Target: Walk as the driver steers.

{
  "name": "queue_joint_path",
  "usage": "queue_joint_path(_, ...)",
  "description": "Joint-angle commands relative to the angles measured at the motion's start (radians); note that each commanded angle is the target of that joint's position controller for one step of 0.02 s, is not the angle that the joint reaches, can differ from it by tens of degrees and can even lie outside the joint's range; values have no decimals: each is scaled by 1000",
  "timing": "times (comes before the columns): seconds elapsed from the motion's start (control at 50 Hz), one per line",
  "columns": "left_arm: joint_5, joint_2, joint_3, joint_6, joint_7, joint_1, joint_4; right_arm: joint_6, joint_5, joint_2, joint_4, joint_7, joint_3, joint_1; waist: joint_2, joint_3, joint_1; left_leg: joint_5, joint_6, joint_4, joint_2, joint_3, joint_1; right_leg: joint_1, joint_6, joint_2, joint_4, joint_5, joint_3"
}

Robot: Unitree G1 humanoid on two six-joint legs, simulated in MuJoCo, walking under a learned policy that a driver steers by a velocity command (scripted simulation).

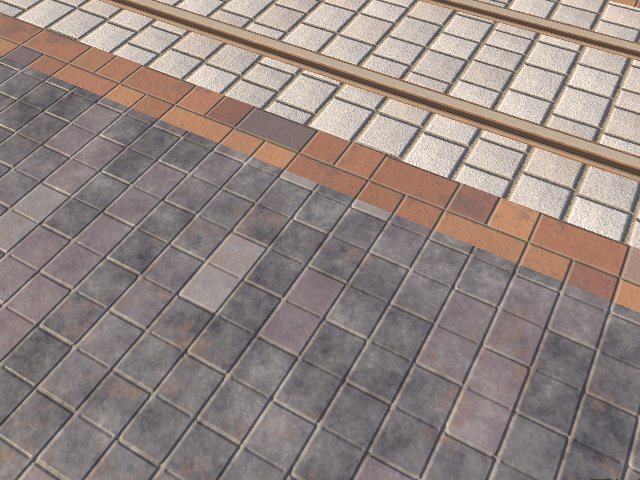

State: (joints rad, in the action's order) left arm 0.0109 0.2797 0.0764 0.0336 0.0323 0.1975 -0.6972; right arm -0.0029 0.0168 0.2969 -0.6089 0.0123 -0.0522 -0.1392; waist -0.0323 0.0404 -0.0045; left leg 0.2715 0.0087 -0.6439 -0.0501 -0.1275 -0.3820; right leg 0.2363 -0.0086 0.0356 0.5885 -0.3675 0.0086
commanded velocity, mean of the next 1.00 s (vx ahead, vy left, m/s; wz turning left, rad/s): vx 0.00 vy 0.00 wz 0.51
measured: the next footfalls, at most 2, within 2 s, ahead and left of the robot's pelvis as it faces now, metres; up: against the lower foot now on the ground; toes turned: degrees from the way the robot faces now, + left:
left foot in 0.26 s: +0.05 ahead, +0.14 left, +0.00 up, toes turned +8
right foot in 0.74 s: +0.11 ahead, -0.06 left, +0.00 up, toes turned +33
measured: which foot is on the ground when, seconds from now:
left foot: down 0.00-0.02, up 0.04-0.24, down 0.26-0.76, up 0.78-1.00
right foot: down 0.00-0.24, up 0.26-0.72, down 0.74-1.00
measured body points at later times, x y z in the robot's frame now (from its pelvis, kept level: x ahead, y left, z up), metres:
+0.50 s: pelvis +0.00 +0.05 +0.02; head +0.04 +0.09 +0.46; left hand +0.09 +0.37 -0.09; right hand +0.22 -0.18 -0.06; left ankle +0.01 +0.14 -0.73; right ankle +0.05 -0.11 -0.65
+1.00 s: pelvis +0.01 +0.03 +0.02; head +0.05 +0.03 +0.46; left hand -0.02 +0.33 -0.08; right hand +0.29 -0.14 -0.08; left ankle -0.08 +0.14 -0.66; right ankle +0.07 -0.08 -0.73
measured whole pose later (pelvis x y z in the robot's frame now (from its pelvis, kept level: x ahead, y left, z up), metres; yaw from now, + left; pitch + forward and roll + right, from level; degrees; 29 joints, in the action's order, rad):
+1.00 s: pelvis +0.01 +0.03 +0.02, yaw +33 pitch +0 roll +1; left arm 0.01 0.26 0.05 0.01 0.03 0.16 -0.72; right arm -0.06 0.01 0.34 -0.61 -0.02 -0.09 -0.20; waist -0.03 0.07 -0.01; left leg 0.45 -0.10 -0.98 -0.04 -0.11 -0.44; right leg 0.22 -0.01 -0.02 0.45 -0.24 0.01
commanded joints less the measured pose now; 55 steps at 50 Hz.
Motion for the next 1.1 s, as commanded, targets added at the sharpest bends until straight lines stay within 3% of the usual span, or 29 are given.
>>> queue_joint_path(0.02,1,149,48,-10,13,36,60,0,-2,101,102,0,-38,26,154,-93,-10,-122,27,-95,7,20,-112,-117,-151,-251,-144,394,227)
queue_joint_path(0.04,-1,150,47,-14,19,11,70,-5,-8,96,101,3,-41,13,213,-92,-5,115,7,-194,3,69,-146,-119,-214,-349,-164,500,292)
queue_joint_path(0.06,-2,146,43,-22,23,4,81,-9,-8,109,111,7,-49,29,215,-79,-18,298,-5,-324,32,80,-196,-124,-261,-421,-178,600,339)
queue_joint_path(0.08,-4,154,43,-28,24,-1,85,-14,-4,112,122,9,-53,47,161,-59,-21,336,-13,-387,65,74,-242,-136,-269,-439,-177,652,332)
queue_joint_path(0.1,-10,170,47,-31,23,-18,84,-19,2,97,125,12,-49,53,131,-44,-15,313,-18,-361,89,74,-256,-145,-244,-415,-170,655,282)
queue_joint_path(0.16,-18,204,59,-17,20,-50,80,-26,12,72,123,23,-39,41,174,-60,-19,191,-28,-222,80,158,-118,-105,-183,-330,-150,691,112)
queue_joint_path(0.22,-40,185,52,-14,12,-48,72,-33,11,95,95,24,-61,-52,165,-109,22,-3,1,45,8,238,94,-67,-123,-280,-27,598,-4)
queue_joint_path(0.24,-41,158,46,-23,6,-1,57,-33,4,125,90,13,-78,-95,91,-136,37,-131,33,159,0,182,225,-3,-69,-229,121,512,-71)
queue_joint_path(0.26,2,111,32,-30,4,6,87,-28,0,248,116,-5,-105,-126,-174,-144,28,-550,137,220,228,-195,410,276,34,-122,419,49,-130)
queue_joint_path(0.28,26,96,20,-34,7,-65,122,-9,-39,283,132,4,-91,-152,-272,-210,48,-804,345,258,437,-528,385,422,74,6,631,-375,9)
queue_joint_path(0.3,11,133,31,-35,1,-60,101,10,-43,241,126,13,-72,-174,-121,-245,66,-975,376,209,431,-418,393,416,91,-27,752,-375,102)
queue_joint_path(0.32,-14,130,26,-33,7,-54,110,17,-48,248,113,13,-80,-116,-130,-234,33,-614,359,256,396,-429,333,451,88,-27,733,-280,101)
queue_joint_path(0.34,-13,155,37,-27,20,-67,81,14,-21,217,116,5,-74,-55,-42,-145,21,-391,280,279,314,-352,281,458,87,-61,674,-178,101)
queue_joint_path(0.38,-4,144,39,-15,24,-71,67,1,-5,177,123,-14,-53,3,-51,-112,-9,-345,209,289,229,-261,168,366,91,-54,603,-54,85)
queue_joint_path(0.44,-6,103,27,-22,14,-61,57,-5,-12,169,115,-36,-52,-19,-66,-141,-6,-323,202,292,195,-238,199,337,102,-23,494,26,84)
queue_joint_path(0.5,-9,91,19,-30,12,-102,63,-12,-9,173,107,-48,-57,-40,-90,-137,12,-221,199,297,189,-286,224,327,108,-11,342,33,103)
queue_joint_path(0.58,-15,101,19,-42,1,-129,63,-24,-12,183,111,-47,-65,-36,-127,-110,27,-86,202,305,181,-363,183,255,99,4,202,11,117)
queue_joint_path(0.66,-24,113,24,-64,-16,-124,60,-34,-8,185,114,-39,-69,-29,-143,-117,33,-169,204,278,175,-438,200,171,76,21,75,-10,118)
queue_joint_path(0.72,-25,114,32,-76,-28,-63,36,-44,10,180,118,-40,-68,3,-127,-128,-9,-226,168,224,136,-453,189,33,43,19,-162,116,96)
queue_joint_path(0.74,-18,136,40,-77,-27,-37,26,-45,14,163,116,-42,-63,-5,-93,-138,-15,-150,128,181,98,-422,129,-72,21,-37,-241,217,117)
queue_joint_path(0.76,-3,192,50,-71,-22,-30,35,-43,5,116,110,-39,-50,-59,84,-167,15,133,70,6,13,-300,11,-190,-57,-227,-268,296,277)
queue_joint_path(0.78,29,243,57,-63,-23,-45,32,-35,16,147,139,-42,-61,-45,325,-88,29,366,7,-196,-133,-79,-177,-139,-222,-379,-306,465,487)
queue_joint_path(0.8,28,191,46,-66,-20,-83,55,-28,-7,226,117,-42,-88,-75,236,-81,31,352,-40,-418,-53,-72,-195,-94,-279,-437,-297,482,487)
queue_joint_path(0.82,15,139,29,-64,-12,-122,67,-31,-4,239,90,-38,-96,-87,175,-77,42,288,-60,-495,-36,-61,-178,-70,-247,-379,-278,463,392)
queue_joint_path(0.86,-12,112,16,-57,-4,-139,66,-47,-8,176,61,-41,-82,-102,143,-56,34,198,-95,-588,-36,-48,-209,-90,-200,-289,-255,442,279)
queue_joint_path(0.92,-5,123,12,-42,1,-83,48,-45,3,112,78,-37,-55,-49,167,-58,-3,170,-114,-499,-26,8,-201,-137,-215,-249,-249,537,193)
queue_joint_path(1.0,-9,155,18,-30,-7,-73,37,-39,-10,61,93,-31,-24,-3,216,-98,-27,203,-112,-187,36,77,-41,-154,-217,-255,-224,575,154)
queue_joint_path(1.06,-25,176,19,-24,-15,-48,18,-37,-2,80,70,-27,-28,-36,225,-100,-23,102,-92,51,27,129,89,-128,-211,-261,-193,574,165)
queue_joint_path(1.1,-38,142,3,-32,-18,-14,-5,-35,-12,84,43,-27,-29,-85,181,-91,9,-143,-41,333,25,122,262,-53,-142,-232,-161,503,145)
